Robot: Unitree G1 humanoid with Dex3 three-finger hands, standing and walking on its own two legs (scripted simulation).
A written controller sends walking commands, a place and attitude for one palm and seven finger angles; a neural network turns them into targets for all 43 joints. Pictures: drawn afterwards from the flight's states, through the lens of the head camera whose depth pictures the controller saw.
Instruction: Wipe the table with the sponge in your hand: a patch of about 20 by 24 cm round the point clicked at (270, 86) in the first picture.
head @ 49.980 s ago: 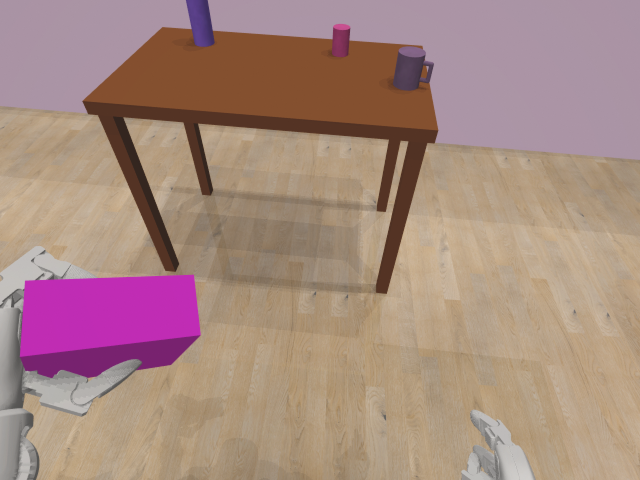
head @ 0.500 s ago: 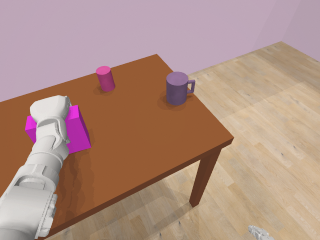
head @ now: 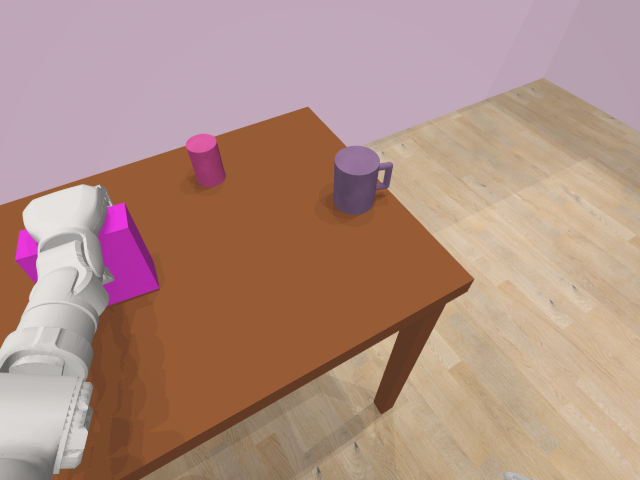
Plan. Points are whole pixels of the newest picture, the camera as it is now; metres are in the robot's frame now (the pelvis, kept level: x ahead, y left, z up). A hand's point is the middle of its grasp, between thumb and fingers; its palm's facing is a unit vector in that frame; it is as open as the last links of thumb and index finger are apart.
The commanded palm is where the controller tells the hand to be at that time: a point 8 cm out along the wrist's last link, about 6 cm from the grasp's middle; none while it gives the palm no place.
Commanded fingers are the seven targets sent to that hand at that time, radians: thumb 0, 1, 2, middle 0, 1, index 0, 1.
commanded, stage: slide back across to the first lane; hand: left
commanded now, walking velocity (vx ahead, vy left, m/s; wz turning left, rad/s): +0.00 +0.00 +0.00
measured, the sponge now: (101, 271) +0.39 +0.33 +0.01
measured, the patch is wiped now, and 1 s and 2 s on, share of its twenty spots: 1.00 1.00 1.00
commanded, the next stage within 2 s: wipe back along the first lane in 0.36 s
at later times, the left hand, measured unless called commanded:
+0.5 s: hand (41, 266) +0.36 +0.37 +0.06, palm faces -0.07 -0.05 -1.00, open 10.0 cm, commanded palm +0.33 +0.36 +0.11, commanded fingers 0.00 0.10 1.30 -1.20 -1.60 -1.20 -1.60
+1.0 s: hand (48, 298) +0.32 +0.35 +0.06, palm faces -0.05 -0.04 -1.00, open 10.1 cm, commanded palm +0.28 +0.33 +0.09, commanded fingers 0.00 0.10 1.30 -1.20 -1.60 -1.20 -1.60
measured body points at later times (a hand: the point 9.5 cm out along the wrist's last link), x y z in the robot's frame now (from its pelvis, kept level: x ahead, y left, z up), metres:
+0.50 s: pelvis +0.02 +0.02 +0.00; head +0.05 +0.02 +0.45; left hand +0.36 +0.37 +0.12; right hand +0.20 -0.22 -0.11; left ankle -0.03 +0.08 -0.74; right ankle -0.01 -0.10 -0.74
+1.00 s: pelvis +0.00 +0.00 +0.00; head +0.02 -0.01 +0.45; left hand +0.32 +0.34 +0.11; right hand +0.18 -0.23 -0.11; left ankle -0.03 +0.08 -0.74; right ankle -0.01 -0.10 -0.74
